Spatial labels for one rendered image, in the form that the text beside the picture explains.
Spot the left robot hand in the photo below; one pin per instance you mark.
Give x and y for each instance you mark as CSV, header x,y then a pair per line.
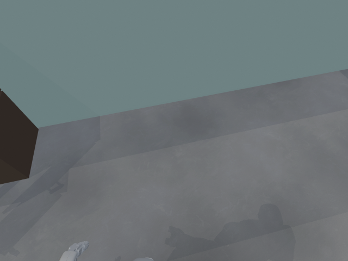
x,y
74,251

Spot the cupboard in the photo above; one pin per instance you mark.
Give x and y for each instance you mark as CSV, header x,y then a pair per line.
x,y
18,137

